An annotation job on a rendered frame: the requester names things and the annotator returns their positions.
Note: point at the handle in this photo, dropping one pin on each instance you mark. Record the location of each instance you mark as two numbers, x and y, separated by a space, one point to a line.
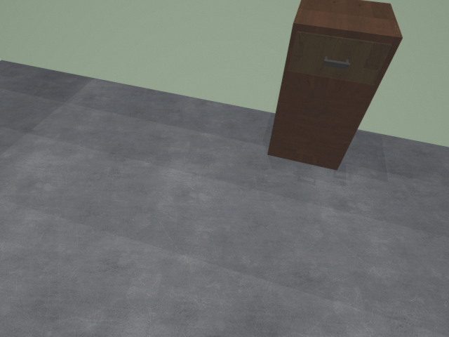
334 63

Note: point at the cabinet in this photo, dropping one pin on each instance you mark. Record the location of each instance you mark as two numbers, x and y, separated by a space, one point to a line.
316 116

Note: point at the drawer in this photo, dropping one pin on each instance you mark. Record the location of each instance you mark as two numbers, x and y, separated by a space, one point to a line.
366 57

